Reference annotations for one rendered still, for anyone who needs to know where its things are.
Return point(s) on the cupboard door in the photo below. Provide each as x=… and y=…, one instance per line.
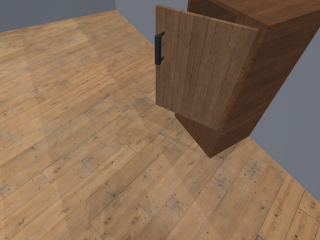
x=203, y=59

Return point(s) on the handle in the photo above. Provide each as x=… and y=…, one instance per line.
x=158, y=46

